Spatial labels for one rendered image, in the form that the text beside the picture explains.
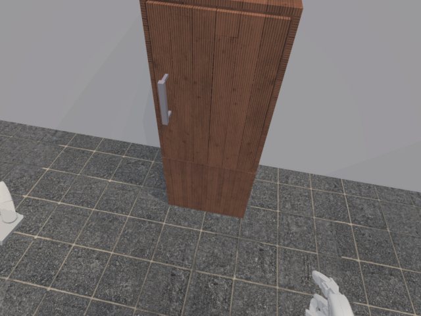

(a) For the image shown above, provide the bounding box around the robot right hand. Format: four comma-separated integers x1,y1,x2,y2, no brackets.
305,271,354,316

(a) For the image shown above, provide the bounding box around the cupboard door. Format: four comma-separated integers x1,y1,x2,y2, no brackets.
145,0,292,172

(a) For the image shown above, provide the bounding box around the handle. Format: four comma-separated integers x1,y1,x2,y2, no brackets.
157,74,172,125

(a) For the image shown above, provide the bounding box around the robot left hand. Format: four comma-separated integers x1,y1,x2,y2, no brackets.
0,181,24,246

